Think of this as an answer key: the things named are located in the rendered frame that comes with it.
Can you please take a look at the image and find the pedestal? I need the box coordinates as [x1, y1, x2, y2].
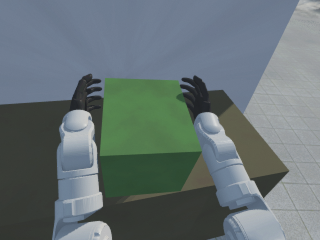
[0, 90, 289, 240]

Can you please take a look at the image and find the left robot upper arm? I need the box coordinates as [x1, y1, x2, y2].
[55, 221, 112, 240]

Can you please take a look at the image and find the robot right hand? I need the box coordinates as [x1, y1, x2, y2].
[180, 75, 212, 119]

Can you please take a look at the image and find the robot left hand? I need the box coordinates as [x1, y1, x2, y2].
[69, 73, 102, 112]

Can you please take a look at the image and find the right robot forearm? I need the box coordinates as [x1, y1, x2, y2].
[193, 112, 286, 240]

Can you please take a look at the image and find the right robot upper arm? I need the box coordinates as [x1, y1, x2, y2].
[223, 206, 285, 240]

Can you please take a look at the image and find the carton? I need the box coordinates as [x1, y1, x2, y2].
[99, 78, 202, 198]

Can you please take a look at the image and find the left robot forearm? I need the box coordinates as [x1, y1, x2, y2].
[52, 109, 103, 240]

